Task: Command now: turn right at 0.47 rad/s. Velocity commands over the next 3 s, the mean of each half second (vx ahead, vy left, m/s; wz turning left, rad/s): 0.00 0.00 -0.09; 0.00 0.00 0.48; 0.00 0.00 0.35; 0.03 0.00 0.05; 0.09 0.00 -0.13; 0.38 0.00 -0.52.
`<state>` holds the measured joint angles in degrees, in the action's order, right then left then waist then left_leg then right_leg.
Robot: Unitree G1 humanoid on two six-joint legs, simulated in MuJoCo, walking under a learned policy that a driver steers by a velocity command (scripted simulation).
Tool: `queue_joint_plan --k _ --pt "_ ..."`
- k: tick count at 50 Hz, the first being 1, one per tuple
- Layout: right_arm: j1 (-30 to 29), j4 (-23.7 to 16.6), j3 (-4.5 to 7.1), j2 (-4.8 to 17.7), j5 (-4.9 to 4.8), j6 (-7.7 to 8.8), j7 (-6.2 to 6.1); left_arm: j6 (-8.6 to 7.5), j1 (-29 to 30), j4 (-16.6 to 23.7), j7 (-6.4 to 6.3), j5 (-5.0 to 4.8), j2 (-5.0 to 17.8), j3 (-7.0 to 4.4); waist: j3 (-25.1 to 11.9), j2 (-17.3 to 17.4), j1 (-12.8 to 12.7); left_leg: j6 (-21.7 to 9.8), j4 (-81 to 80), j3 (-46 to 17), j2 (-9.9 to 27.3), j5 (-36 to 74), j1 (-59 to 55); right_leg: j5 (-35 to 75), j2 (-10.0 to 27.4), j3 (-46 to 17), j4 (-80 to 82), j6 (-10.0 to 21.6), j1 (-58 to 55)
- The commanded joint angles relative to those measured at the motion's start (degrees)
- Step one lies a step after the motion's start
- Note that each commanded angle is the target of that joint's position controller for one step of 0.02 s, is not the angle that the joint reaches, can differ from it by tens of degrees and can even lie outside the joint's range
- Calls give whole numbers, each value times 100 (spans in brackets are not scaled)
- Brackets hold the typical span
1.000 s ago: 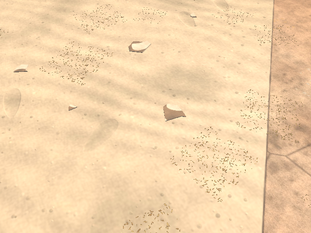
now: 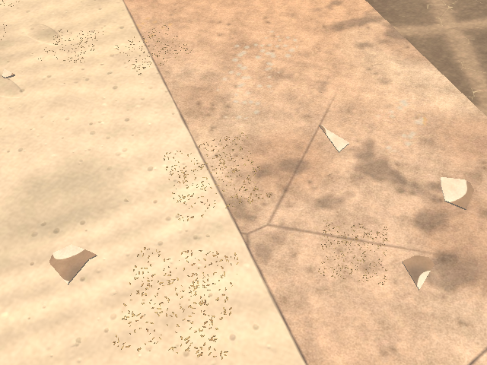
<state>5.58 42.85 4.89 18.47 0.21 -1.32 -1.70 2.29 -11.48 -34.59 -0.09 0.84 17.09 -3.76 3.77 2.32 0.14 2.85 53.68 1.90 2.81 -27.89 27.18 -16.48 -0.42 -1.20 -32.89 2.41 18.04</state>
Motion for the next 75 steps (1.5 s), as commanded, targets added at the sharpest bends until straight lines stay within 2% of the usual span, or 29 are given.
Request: queue_joint_plan --k 1,8,13,15,17,18,19,22,27,30,31,32,33,36,39,42,43,44,45,46,49,56,63,66,67,68,69,70,75 --pt "-99 -351 179 596 9 57 -74 -244 334 428 -87 -77 865 -236 -774 -994 -1 19 1120 -511 5 260 1126 2153 1441 -1686 1363 1012 -1111" --pt "-97 -322 8 219 -34 47 16 -208 240 271 -174 -19 659 -87 -862 -1045 -88 204 -247 -390 -42 843 182 2386 1155 -1295 1243 1026 -1133" --pt "50 -260 -37 250 -71 72 86 -165 305 79 -81 -4 561 -22 -734 -1058 -149 111 -1597 -279 -54 661 -777 2012 1217 -1541 1139 1106 -796" --pt "339 -107 -122 63 -18 125 145 -199 349 -92 -52 -38 282 94 -719 -839 102 -11 -3137 -198 -76 2043 -1660 1709 995 -1293 1019 783 -548" --pt "270 -219 -29 760 68 149 105 -321 -118 -215 -39 135 362 67 -814 38 -287 -347 -2953 -1003 598 4030 -2170 601 358 -803 558 201 -285" --pt "22 -180 12 859 -36 142 120 -343 -183 -213 -64 163 348 44 -778 658 -469 -729 -2907 -1156 641 3298 -1585 260 -1 -377 651 -65 -527" --pt "-87 -285 6 721 -77 151 154 -323 210 -210 -122 147 583 -9 -576 581 -205 -837 -3093 -1326 578 2663 -1167 280 -47 -229 466 -193 -706" --pt "-57 -311 8 724 -81 210 128 -189 339 -142 -250 49 502 -84 -509 687 -152 -842 -3115 -1622 561 2514 -910 444 -44 -38 172 -147 -730" --pt "49 -499 30 644 -120 109 18 -179 75 -159 -227 5 396 -201 -619 182 -121 -776 -2547 -1662 258 2228 -490 488 178 -75 329 69 -854" --pt "195 -649 -10 385 -111 36 42 -191 -120 -185 -227 42 749 -317 -676 -1339 -63 -240 -751 -504 -422 641 360 1448 1810 -1533 1322 1016 -1227" --pt "123 -696 46 508 -83 10 71 -245 -70 -92 -251 76 673 -278 -722 -1421 -156 -120 450 -460 -232 -656 648 2229 2417 -1965 1441 1472 -1226" --pt "85 -709 125 626 -113 -27 97 -299 -24 -40 -271 89 634 -239 -681 -971 -144 -54 1266 -604 -113 -869 821 2696 2558 -1934 1444 1634 -1171" --pt "171 -683 123 530 -159 -80 112 -332 230 -5 -280 44 658 -241 -608 -671 8 -23 1274 -675 54 -638 852 2620 2350 -1489 1396 1437 -1124" --pt "94 -728 -8 213 -145 -145 178 -298 452 -60 -289 -22 864 -312 -559 -856 -45 62 256 -247 143 91 302 2613 1712 -306 1311 1002 -929" --pt "103 -880 3 283 -184 -155 306 -206 288 -127 -265 -82 940 -355 -846 -1112 -144 -5 -852 139 -52 415 -383 2720 1689 112 1032 918 -1079" --pt "700 -751 129 442 -142 -208 304 -196 98 -274 -204 -238 827 -336 -966 -878 100 -370 -2526 371 -425 1662 -1586 1768 1563 550 162 375 -663" --pt "915 -757 270 883 -128 -193 224 -208 -158 -348 -166 -108 579 -273 -912 95 70 -698 -2936 -600 75 3217 -2428 512 1147 1007 -967 -123 318" --pt "920 -1018 356 1536 -22 -131 129 -203 51 -21 -157 223 250 -122 -850 1687 -31 -1740 -2973 -3014 1764 5570 -2957 -2443 330 973 -2777 -710 2083" --pt "1103 -1057 314 1422 200 29 223 -228 605 134 -216 50 531 -197 -1433 1092 493 -2564 -3317 -3499 2119 4976 -2533 -2574 93 -104 -3697 -718 2158" --pt "849 -1035 259 1270 179 144 243 -206 709 116 -252 -111 672 -243 -1055 673 323 -2329 -3413 -2964 1768 4206 -2323 -2064 196 -269 -3901 -648 2281" --pt "170 -1088 116 814 -89 136 97 -161 501 -85 -358 12 724 -308 -741 348 -61 -1614 -3361 -2139 1016 3583 -1789 -801 271 -341 -3509 -654 2016" --pt "456 -1095 143 849 -83 49 -62 -224 665 -100 -278 -62 365 -168 -904 468 61 -1587 -3361 -2295 721 2864 -1968 -273 -16 -410 -1949 -789 1546" --pt "373 -1082 73 751 -15 -35 35 -318 614 -141 -126 -143 420 -143 -850 677 199 -1634 -3141 -2679 742 2916 -1655 -562 -8 -243 -717 -640 467" --pt "210 -1054 -18 573 -93 -62 29 -410 264 -261 -34 -109 300 -110 -861 553 -98 -1329 -2858 -2615 472 3061 -1501 614 1 -143 1030 -412 -493" --pt "401 -1020 -61 443 -52 -36 25 -434 218 -242 -35 -17 475 -128 -918 277 -37 -1029 -2706 -2453 276 2496 -1202 1334 412 -473 1250 -258 -1034" --pt "681 -1028 -124 246 82 18 37 -427 237 -156 -66 91 875 -182 -1055 -783 244 -683 -1933 -1804 -280 1334 -787 2595 1337 -1361 1259 156 -1442" --pt "619 -1069 -87 323 56 48 40 -423 485 -247 -46 156 721 -116 -796 -1586 408 -376 -1857 -1159 -633 211 -667 2667 1802 -1933 1359 933 -808" --pt "581 -973 -26 574 104 52 22 -449 731 -130 -32 100 388 -23 -734 -1338 296 -165 -1610 -1037 -467 83 -903 2362 1753 -1848 1449 1092 -649" --pt "355 -887 -101 184 80 -21 82 -451 512 -293 -63 -31 458 6 -701 -1010 146 -67 -2625 -896 -268 1885 -1556 1621 906 -1014 1075 332 -689"
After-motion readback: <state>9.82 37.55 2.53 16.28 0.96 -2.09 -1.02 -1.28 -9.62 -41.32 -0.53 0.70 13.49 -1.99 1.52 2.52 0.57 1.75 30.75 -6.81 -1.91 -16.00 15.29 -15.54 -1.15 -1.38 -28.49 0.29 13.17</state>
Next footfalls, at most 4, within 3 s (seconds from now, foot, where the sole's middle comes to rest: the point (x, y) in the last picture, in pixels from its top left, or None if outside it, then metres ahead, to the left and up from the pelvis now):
0.32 left None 0.06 0.14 -0.77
0.86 left None -0.01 0.18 -0.77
1.34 right None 0.09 -0.05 -0.77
2.68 right None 0.18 -0.06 -0.77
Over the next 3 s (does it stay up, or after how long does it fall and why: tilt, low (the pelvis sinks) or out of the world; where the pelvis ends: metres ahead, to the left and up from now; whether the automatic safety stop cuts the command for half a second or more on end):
stays up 0.21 0.01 0.01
